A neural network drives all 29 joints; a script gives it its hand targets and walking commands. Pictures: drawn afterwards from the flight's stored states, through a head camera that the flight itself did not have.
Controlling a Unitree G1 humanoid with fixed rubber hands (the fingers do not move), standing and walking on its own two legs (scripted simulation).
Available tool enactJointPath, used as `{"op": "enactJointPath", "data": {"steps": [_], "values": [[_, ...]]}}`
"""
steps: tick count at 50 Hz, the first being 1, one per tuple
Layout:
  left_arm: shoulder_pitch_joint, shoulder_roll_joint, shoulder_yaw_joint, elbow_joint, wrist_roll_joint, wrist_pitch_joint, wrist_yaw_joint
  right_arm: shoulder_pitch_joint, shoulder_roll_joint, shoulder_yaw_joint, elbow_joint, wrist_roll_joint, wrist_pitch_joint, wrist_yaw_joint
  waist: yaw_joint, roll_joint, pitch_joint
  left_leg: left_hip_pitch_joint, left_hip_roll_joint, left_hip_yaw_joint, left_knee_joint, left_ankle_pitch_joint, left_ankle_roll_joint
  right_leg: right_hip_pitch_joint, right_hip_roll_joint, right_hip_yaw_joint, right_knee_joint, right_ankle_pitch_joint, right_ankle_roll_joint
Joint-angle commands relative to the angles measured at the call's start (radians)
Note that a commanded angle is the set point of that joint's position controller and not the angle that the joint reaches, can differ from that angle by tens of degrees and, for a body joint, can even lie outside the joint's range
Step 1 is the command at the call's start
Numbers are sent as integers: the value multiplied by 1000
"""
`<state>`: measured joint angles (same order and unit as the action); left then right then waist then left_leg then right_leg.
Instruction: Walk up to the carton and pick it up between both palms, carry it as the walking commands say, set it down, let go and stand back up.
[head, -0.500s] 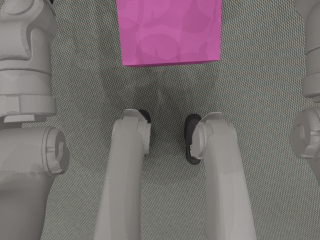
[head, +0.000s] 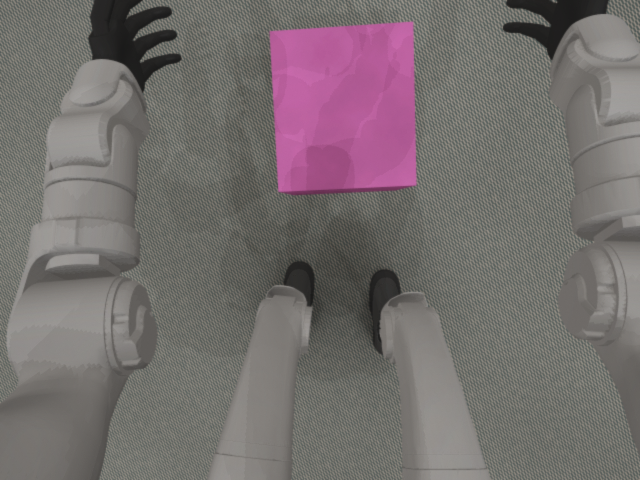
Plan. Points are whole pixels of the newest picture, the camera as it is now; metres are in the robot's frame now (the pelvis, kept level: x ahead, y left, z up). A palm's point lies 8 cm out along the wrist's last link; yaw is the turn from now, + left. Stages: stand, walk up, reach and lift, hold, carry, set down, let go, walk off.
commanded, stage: set down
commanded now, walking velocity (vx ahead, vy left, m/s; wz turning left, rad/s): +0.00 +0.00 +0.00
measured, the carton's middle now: (342, 123) +0.55 +0.02 -0.53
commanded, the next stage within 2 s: let go in 0.04 s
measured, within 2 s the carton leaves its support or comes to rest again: neither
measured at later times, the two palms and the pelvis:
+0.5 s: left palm (55, 129) +0.44 +0.25 -0.03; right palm out of the picture +0.46 -0.21 -0.05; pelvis +0.09 +0.01 +0.07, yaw -1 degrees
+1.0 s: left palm (51, 385) +0.26 +0.21 +0.04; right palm out of the picture +0.26 -0.26 +0.04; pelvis +0.11 -0.02 +0.12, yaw +0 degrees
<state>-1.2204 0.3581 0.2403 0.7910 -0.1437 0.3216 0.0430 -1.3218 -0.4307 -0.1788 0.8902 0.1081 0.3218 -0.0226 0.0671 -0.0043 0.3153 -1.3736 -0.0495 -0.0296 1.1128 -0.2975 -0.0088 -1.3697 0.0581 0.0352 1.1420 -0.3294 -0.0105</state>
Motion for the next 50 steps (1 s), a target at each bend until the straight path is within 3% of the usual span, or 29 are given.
{"op": "enactJointPath", "data": {"steps": [1,2,4,7,8,9,10,11,12,14,16,18,19,23,25,26,27,28,29,30,31,34,35,36,38,43,46,47,50], "values": [[-241,77,64,-70,67,-130,-20,-266,-96,-51,-61,-88,-121,18,22,-56,-1322,422,-4,23,-97,297,-23,511,-22,17,-105,300,31],[-240,30,47,-37,75,-133,-27,-225,-88,-80,3,-130,-125,16,-43,-65,-1329,453,8,15,-102,265,-32,483,-19,-9,-120,255,36],[-126,32,73,50,135,-144,-55,-108,-26,-108,35,-181,-128,3,-44,-36,-1217,400,8,38,-135,233,-31,443,-24,0,-173,238,44],[-98,118,128,-80,205,-167,-51,-52,-12,-135,-89,-191,-147,-12,17,-8,-1251,536,4,44,-184,277,-20,464,-17,-7,-214,236,49],[2,81,94,-90,205,-174,-61,23,-40,-155,-133,-212,-157,-19,-16,24,-1361,585,-5,50,-201,307,-31,563,-13,-5,-234,301,39],[-16,125,105,-114,196,-180,-57,-6,-42,-151,-162,-212,-165,-21,-17,-63,-1363,573,-10,40,-192,335,-22,588,-2,-27,-207,324,49],[172,110,97,-138,221,-177,-66,168,-27,-119,-179,-229,-162,-31,6,-25,-1547,685,-10,37,-210,424,-29,730,-4,-7,-213,440,41],[102,109,58,-181,185,-174,-72,82,-19,-132,-244,-217,-165,-28,-24,-55,-1533,715,3,24,-196,439,-12,662,5,-27,-198,431,39],[256,102,39,-238,181,-173,-80,220,-6,-102,-312,-203,-162,-34,-13,-8,-1630,814,-9,28,-201,509,-13,744,3,-12,-214,489,33],[252,116,-4,-410,158,-176,-82,264,-32,-115,-431,-184,-169,-36,-37,16,-1564,963,0,-4,-228,553,-4,655,14,-29,-264,419,29],[440,122,28,-451,181,-180,-80,450,-11,-71,-507,-165,-175,-33,13,61,-1605,1079,-4,-20,-249,719,-3,707,13,-6,-310,509,20],[343,70,-32,-402,116,-180,-89,330,-18,-69,-473,-134,-181,-23,-37,65,-1367,1023,21,-54,-263,655,-4,544,12,-20,-327,384,13],[498,57,-49,-442,133,-191,-91,459,39,-27,-534,-108,-189,-11,1,47,-1469,1102,21,-66,-265,736,5,630,17,-24,-322,466,27],[700,-17,-60,-365,109,-248,-98,648,78,10,-491,-93,-248,21,16,25,-1279,1205,49,-98,-279,954,8,495,4,10,-396,457,12],[808,-62,-82,-309,106,-265,-110,804,72,2,-377,-135,-263,24,-8,45,-1179,1135,40,-76,-337,897,-9,603,-7,21,-443,488,4],[689,-70,-71,-256,82,-268,-114,742,63,-46,-357,-154,-261,20,-46,-14,-1130,1035,49,-76,-327,842,-1,590,-16,25,-441,500,14],[870,-77,-78,-253,108,-283,-115,891,86,-19,-353,-163,-277,27,-33,-7,-1098,1054,39,-57,-360,791,-4,693,-13,8,-453,522,13],[825,-85,-95,-359,95,-311,-110,909,117,-6,-350,-153,-288,23,-45,27,-1090,1037,37,-51,-382,792,-11,761,-17,21,-457,563,9],[907,-59,-71,-257,117,-317,-116,892,79,-53,-394,-200,-309,15,-68,-79,-1085,1046,47,-63,-384,723,-8,776,-13,4,-451,569,29],[1035,-72,-81,-308,132,-325,-113,1095,91,-36,-365,-203,-312,17,-59,-19,-1094,1102,39,-45,-416,775,-18,851,-18,11,-479,607,22],[1140,-107,-99,-208,147,-329,-100,1148,100,-2,-326,-214,-321,19,-58,-4,-959,1130,52,-61,-432,756,-8,794,-35,20,-518,567,30],[1051,-56,-96,-334,143,-350,-102,1108,134,8,-364,-181,-335,20,-55,-10,-802,1080,31,-41,-506,635,-13,882,-28,10,-569,565,16],[1101,-62,-114,-313,126,-359,-106,1143,108,16,-456,-163,-352,21,-92,-81,-850,1043,26,-39,-502,591,-6,1009,-35,20,-551,660,27],[1219,-73,-123,-404,139,-371,-103,1306,116,31,-475,-173,-366,18,-78,-89,-903,1162,21,-38,-536,612,-17,1123,-51,22,-577,713,43],[1233,-39,-109,-396,164,-378,-101,1273,110,30,-514,-164,-367,14,-52,-52,-826,1150,14,-36,-550,596,-19,1157,-63,31,-581,780,58],[1408,-60,-136,-450,175,-363,-102,1424,121,115,-560,-112,-367,35,-61,4,-602,1159,14,-23,-649,364,-11,1260,-90,72,-682,621,44],[1378,-31,-160,-520,151,-343,-108,1468,134,118,-580,-108,-341,53,-83,-39,-520,1181,1,-2,-682,247,0,1269,-86,43,-739,446,40],[1391,-18,-134,-514,176,-338,-104,1471,153,133,-576,-98,-336,67,-35,7,-452,1181,-2,-2,-704,210,5,1255,-89,43,-754,370,34],[1384,-33,-158,-503,158,-298,-108,1488,132,125,-602,-102,-305,75,-80,-66,-352,1254,-10,9,-689,109,19,1211,-107,57,-811,183,25]]}}
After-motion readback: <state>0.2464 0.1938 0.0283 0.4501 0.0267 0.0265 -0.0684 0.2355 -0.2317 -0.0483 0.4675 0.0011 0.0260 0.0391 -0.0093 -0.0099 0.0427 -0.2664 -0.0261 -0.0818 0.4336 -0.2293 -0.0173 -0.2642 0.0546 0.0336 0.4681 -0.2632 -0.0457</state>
